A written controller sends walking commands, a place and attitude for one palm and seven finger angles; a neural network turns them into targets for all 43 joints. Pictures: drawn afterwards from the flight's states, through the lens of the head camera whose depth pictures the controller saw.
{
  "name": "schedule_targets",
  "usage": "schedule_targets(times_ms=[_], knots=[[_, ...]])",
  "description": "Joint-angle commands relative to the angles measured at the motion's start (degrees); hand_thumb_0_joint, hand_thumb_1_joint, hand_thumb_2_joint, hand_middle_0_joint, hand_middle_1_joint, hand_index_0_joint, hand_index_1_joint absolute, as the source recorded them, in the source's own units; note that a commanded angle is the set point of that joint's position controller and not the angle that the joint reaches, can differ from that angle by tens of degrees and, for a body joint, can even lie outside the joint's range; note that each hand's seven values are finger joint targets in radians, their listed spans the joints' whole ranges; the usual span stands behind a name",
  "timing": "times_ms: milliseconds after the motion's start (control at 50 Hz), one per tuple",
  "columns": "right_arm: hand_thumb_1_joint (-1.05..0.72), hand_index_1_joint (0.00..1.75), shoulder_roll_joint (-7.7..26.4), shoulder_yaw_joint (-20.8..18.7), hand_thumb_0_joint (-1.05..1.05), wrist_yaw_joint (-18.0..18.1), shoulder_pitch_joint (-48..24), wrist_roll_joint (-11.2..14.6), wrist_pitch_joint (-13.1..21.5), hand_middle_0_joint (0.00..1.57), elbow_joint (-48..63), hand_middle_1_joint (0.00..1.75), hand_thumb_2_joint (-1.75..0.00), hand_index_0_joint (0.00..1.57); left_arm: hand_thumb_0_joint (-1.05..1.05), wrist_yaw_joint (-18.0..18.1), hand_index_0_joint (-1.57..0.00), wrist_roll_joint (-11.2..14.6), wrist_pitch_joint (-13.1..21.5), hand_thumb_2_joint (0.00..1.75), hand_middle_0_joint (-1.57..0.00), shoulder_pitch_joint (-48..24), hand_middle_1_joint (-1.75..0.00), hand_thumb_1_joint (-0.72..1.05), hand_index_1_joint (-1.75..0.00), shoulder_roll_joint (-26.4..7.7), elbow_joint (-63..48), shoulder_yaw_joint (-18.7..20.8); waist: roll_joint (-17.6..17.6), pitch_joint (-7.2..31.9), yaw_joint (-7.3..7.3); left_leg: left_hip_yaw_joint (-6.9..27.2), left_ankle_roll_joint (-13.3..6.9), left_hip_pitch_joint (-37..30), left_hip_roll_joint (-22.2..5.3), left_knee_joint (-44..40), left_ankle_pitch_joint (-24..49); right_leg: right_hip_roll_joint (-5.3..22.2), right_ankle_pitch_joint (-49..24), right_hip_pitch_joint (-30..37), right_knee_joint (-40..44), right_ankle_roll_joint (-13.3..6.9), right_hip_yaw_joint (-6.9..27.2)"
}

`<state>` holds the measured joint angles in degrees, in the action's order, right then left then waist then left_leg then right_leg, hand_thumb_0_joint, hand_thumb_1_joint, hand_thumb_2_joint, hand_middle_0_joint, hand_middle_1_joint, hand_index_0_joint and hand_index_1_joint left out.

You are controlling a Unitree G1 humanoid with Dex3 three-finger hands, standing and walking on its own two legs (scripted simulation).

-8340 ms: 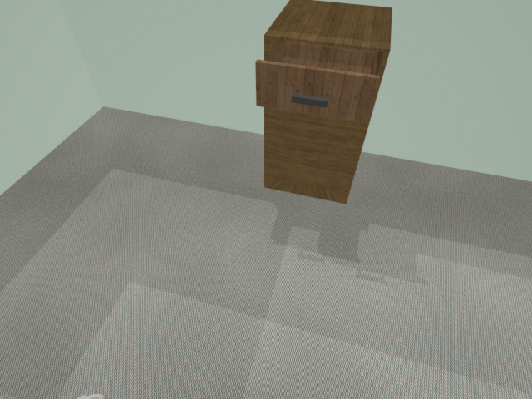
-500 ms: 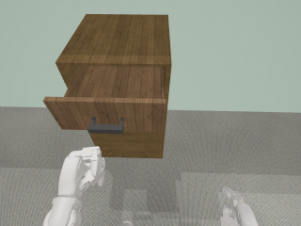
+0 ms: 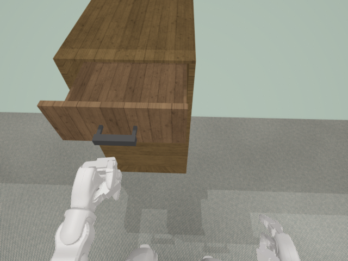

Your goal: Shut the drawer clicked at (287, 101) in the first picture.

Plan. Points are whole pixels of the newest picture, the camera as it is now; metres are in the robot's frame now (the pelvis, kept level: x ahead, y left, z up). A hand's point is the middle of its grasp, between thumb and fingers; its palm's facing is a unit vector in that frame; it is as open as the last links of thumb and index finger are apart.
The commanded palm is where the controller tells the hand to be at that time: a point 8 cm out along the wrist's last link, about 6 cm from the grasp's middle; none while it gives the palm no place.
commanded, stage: bring the fist close to the handle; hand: left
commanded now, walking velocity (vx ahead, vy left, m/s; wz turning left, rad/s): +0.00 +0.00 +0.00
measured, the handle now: (116, 134) +0.44 +0.18 -0.01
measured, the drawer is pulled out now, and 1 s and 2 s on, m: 0.19 0.19 0.12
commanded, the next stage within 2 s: push the drawer shut in 1.00 s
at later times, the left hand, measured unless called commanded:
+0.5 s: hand (123, 171) +0.32 +0.14 +0.00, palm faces -0.03 -1.00 -0.02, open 3.3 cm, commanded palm +0.31 +0.19 +0.00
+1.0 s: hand (127, 168) +0.34 +0.13 -0.01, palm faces -0.03 -1.00 -0.02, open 3.3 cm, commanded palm +0.31 +0.19 -0.01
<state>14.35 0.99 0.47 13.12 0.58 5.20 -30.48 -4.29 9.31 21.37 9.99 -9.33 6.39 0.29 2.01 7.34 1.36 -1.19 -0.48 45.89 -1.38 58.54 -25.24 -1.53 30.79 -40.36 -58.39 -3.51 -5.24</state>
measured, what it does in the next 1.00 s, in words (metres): stands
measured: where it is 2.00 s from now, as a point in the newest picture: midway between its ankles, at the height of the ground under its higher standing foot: outside the picture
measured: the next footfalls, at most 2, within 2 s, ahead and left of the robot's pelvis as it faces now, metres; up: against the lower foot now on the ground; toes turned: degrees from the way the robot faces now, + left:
none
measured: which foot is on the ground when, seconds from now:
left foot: down 0.00-1.00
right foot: down 0.00-1.00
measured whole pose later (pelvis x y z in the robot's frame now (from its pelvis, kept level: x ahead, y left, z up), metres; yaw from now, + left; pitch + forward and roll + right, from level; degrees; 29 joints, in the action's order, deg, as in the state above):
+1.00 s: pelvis -0.02 +0.02 -0.04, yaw -2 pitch +20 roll -2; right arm 13.6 0.7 -1.3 14.2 -0.6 -2.9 -32.1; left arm 1.1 6.2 26.7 -9.7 -8.4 25.9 1.5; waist 1.8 9.6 2.8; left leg -2.6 -2.6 60.9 -1.9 69.3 -28.1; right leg -1.4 32.9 -55.3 -68.6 -1.9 -4.0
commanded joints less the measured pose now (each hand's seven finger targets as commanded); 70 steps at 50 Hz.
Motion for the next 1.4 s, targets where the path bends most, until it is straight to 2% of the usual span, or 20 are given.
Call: schedule_targets(times_ms=[0, 140, 200, 240, 320, 340, 440, 520, 580, 620, 660, 820, 960, 1060, 1080, 1140, 1240, 1300, 1340, 1380], knots=[[-0.9, 0.3, 6.27, -3.04, 0.0, 0.43, -1.96, 0.28, 2.57, 0.2, 7.71, 0.3, -0.9, 0.2, 0.0, 0.04, -1.4, 0.68, 4.35, 0.9, -1.4, -11.51, -1.6, 0.9, -1.6, -4.95, -9.93, 3.47, -2.23, 15.34, 0.55, 1.7, -1.54, -8.88, 1.22, -4.26, 12.7, 1.8, -20.88, 4.57, 9.5, 3.54, 7.42], [-0.9, 0.3, 6.63, -3.26, 0.0, 0.1, -1.16, 0.03, 1.12, 0.2, 6.68, 0.3, -0.9, 0.2, 0.0, 0.46, -1.4, 0.51, 5.58, 0.9, -1.4, -13.39, -1.6, 0.9, -1.6, -6.04, -4.03, 5.59, -4.72, 15.46, 0.59, 1.72, -1.57, -5.23, 0.96, -2.62, 13.57, 1.54, -23.07, 3.38, 7.03, 3.63, 7.06], [-0.9, 0.3, 6.49, -3.46, 0.0, -0.23, -1.08, -0.09, 0.89, 0.2, 6.44, 0.3, -0.9, 0.2, 0.0, 0.28, -1.4, 0.24, 6.81, 0.9, -1.4, -16.51, -1.6, 0.9, -1.6, -2.94, -3.49, 2.37, -2.23, 16.15, 1.29, 1.88, -1.44, -6.37, 0.85, -1.75, 13.24, 1.22, -20.95, -0.46, 5.57, 3.07, 5.82], [-0.9, 0.3, 7.04, -3.54, 0.0, -0.07, -0.76, -0.16, 0.54, 0.2, 5.87, 0.3, -0.9, 0.2, 0.0, 0.63, -1.4, -0.09, 7.34, 0.9, -1.4, -18.89, -1.6, 0.9, -1.6, -4.76, -1.13, 3.57, -4.28, 15.34, 1.78, 2.24, -1.63, -4.47, 0.7, -0.9, 11.54, 0.94, -18.18, -2.14, 5.29, 3.08, 6.1], [-0.9, 0.3, 6.98, -3.69, 0.0, -0.05, -0.91, -0.35, 0.08, 0.2, 5.3, 0.3, -0.9, 0.2, 0.0, 1.6, -1.4, -0.47, 8.6, 0.9, -1.4, -24.82, -1.6, 0.9, -1.6, -4.55, -0.02, 3.63, -1.31, 18.62, 1.6, 2.47, -1.48, -5.03, 0.78, 0.15, 9.87, 0.86, -14.66, -4.97, 3.8, 2.61, 5.72], [-0.9, 0.3, 7.35, -3.71, 0.0, -0.02, -0.55, -0.47, -0.26, 0.2, 5.39, 0.3, -0.9, 0.2, 0.0, 2.0, -1.4, -0.56, 8.46, 0.9, -1.4, -24.05, -1.6, 0.9, -1.6, -5.97, 1.35, 5.04, -2.84, 18.53, 1.36, 2.63, -1.62, -4.19, 0.71, 0.38, 10.18, 0.61, -14.91, -4.77, 3.53, 2.59, 5.62], [-0.9, 0.3, 7.46, -3.64, 0.0, -0.21, 0.0, -0.64, -1.52, 0.2, 4.86, 0.3, -0.9, 0.2, 0.0, 2.6, -1.4, -1.12, 8.86, 0.9, -1.4, -28.27, -1.6, 0.9, -1.6, -6.48, 4.71, 5.82, -1.25, 20.65, 1.27, 2.84, -1.34, -3.52, 0.57, 1.68, 11.03, 0.37, -15.32, -6.61, 1.26, 2.27, 5.05], [-0.9, 0.3, 7.51, -3.64, 0.0, -0.66, 0.38, -0.7, -2.43, 0.2, 4.46, 0.3, -0.9, 0.2, 0.0, 2.6, -1.4, -1.71, 9.03, 0.9, -1.4, -32.62, -1.6, 0.9, -1.6, -2.89, 7.34, 2.1, -0.31, 20.31, 2.53, 3.76, -0.99, -4.9, 0.29, 2.21, 10.08, 0.16, -13.22, -11.22, 0.37, 2.07, 3.93], [-0.9, 0.3, 8.01, -3.81, 0.0, -0.77, 0.96, -0.93, -3.13, 0.2, 4.12, 0.3, -0.9, 0.2, 0.0, 3.19, -1.4, -2.04, 9.39, 0.9, -1.4, -34.6, -1.6, 0.9, -1.6, -3.9, 9.81, 3.39, -1.48, 21.34, 2.58, 4.28, -0.99, -4.01, 0.18, 3.13, 9.54, -0.04, -12.27, -12.84, -0.7, 2.02, 3.76], [-0.9, 0.3, 7.99, -3.93, 0.0, -0.96, 1.1, -0.91, -3.58, 0.2, 4.71, 0.3, -0.9, 0.2, 0.0, 3.63, -1.4, -1.9, 9.6, 0.9, -1.4, -33.61, -1.6, 0.9, -1.6, -4.64, 8.57, 4.58, 0.19, 23.4, 1.31, 4.07, -0.83, -5.47, 0.3, 2.8, 10.63, -0.1, -12.93, -11.69, -0.73, 1.78, 3.79], [-0.9, 0.3, 8.06, -3.96, 0.0, -1.04, 1.31, -0.96, -4.17, 0.2, 5.04, 0.3, -0.9, 0.2, 0.0, 4.18, -1.4, -2.37, 9.56, 0.9, -1.4, -33.91, -1.6, 0.9, -1.6, -4.8, 7.0, 4.3, 0.69, 25.42, 1.34, 4.77, -0.64, -7.94, -0.03, 2.61, 12.86, -0.29, -14.2, -12.25, -1.56, 1.68, 3.23], [-0.9, 0.3, 7.8, -3.86, 0.0, -1.22, 1.6, -0.84, -5.61, 0.2, 5.14, 0.3, -0.9, 0.2, 0.0, 5.46, -1.4, -2.79, 8.6, 0.9, -1.4, -33.04, -1.6, 0.9, -1.6, -2.67, 7.98, 2.35, -2.24, 21.84, 2.32, 4.44, -0.88, -5.52, 0.01, 1.97, 10.49, -0.4, -12.94, -11.42, -0.21, 1.97, 3.2], [-0.9, 0.3, 7.81, -3.89, 0.0, -1.24, 1.56, -0.9, -5.91, 0.2, 5.29, 0.3, -0.9, 0.2, 0.0, 5.39, -1.4, -2.81, 9.56, 0.9, -1.4, -31.41, -1.6, 0.9, -1.6, -4.35, 7.24, 3.81, -0.77, 22.01, 1.32, 4.34, -0.78, -5.85, 0.15, 1.92, 10.87, -0.46, -13.17, -11.14, -0.35, 1.64, 3.34], [-0.9, 0.3, 7.54, -3.71, 0.0, -1.13, 1.08, -0.8, -6.2, 0.2, 5.51, 0.3, -0.9, 0.2, 0.0, 4.52, -1.4, -2.37, 9.95, 0.9, -1.4, -29.59, -1.6, 0.9, -1.6, -5.42, 7.34, 4.74, -2.06, 21.11, 1.31, 3.41, -1.08, -3.43, 0.44, 2.42, 10.91, -0.43, -14.9, -8.87, -0.08, 1.79, 4.19], [-0.9, 0.3, 7.34, -3.65, 0.0, -1.18, 0.77, -0.81, -6.13, 0.2, 5.68, 0.3, -0.9, 0.2, 0.0, 4.18, -1.4, -2.19, 10.11, 0.9, -1.4, -30.5, -1.6, 0.9, -1.6, -4.04, 6.27, 3.23, -1.14, 21.5, 1.71, 3.37, -1.14, -3.6, 0.56, 2.58, 10.36, -0.36, -14.41, -9.1, -0.02, 1.9, 4.25], [-0.9, 0.3, 7.69, -3.47, 0.0, -0.53, 0.97, -0.74, -5.95, 0.2, 4.57, 0.3, -0.9, 0.2, 0.0, 3.91, -1.4, -2.13, 10.41, 0.9, -1.4, -37.02, -1.6, 0.9, -1.6, -6.02, 8.32, 4.26, -1.85, 18.68, 3.27, 3.53, -1.43, -1.48, 0.55, 3.34, 7.15, -0.52, -11.23, -11.08, 0.59, 2.06, 4.83], [-0.9, 0.3, 8.15, -3.64, 0.0, -0.17, 1.67, -0.82, -5.01, 0.2, 3.29, 0.3, -0.9, 0.2, 0.0, 3.45, -1.4, -2.06, 10.67, 0.9, -1.4, -43.55, -1.6, 0.9, -1.6, -5.48, 10.33, 3.48, 2.52, 23.15, 3.7, 4.62, -0.98, -6.21, 0.42, 3.73, 8.59, -0.51, -11.07, -14.06, -0.29, 1.76, 4.12], [-0.9, 0.3, 8.11, -3.67, 0.0, -0.27, 2.19, -0.8, -5.24, 0.2, 2.51, 0.3, -0.9, 0.2, 0.0, 3.3, -1.4, -1.77, 9.26, 0.9, -1.4, -44.74, -1.6, 0.9, -1.6, -5.05, 15.04, 4.11, 0.47, 23.17, 4.0, 4.31, -1.02, -5.13, 0.44, 3.9, 9.37, -0.49, -12.44, -13.12, 0.11, 2.08, 4.17], [-0.9, 0.3, 8.48, -3.43, 0.0, -0.21, 2.87, -0.78, -5.53, 0.2, 2.47, 0.3, -0.9, 0.2, 0.0, 3.45, -1.4, -1.87, 8.46, 0.9, -1.4, -45.6, -1.6, 0.9, -1.6, -8.4, 18.56, 7.29, -1.73, 22.23, 3.57, 3.94, -1.27, -1.76, 0.73, 4.06, 8.36, -0.69, -12.18, -11.28, 0.21, 2.09, 4.69], [-0.9, 0.3, 8.12, -3.28, 0.0, -0.2, 3.12, -0.75, -5.77, 0.2, 2.56, 0.3, -0.9, 0.2, 0.0, 3.45, -1.4, -1.91, 8.36, 0.9, -1.4, -48.08, -1.6, 0.9, -1.6, -9.09, 19.73, 8.34, -2.11, 22.94, 3.64, 3.29, -1.39, -0.28, 0.92, 4.31, 8.83, -0.46, -13.61, -9.55, 0.25, 2.34, 5.3]])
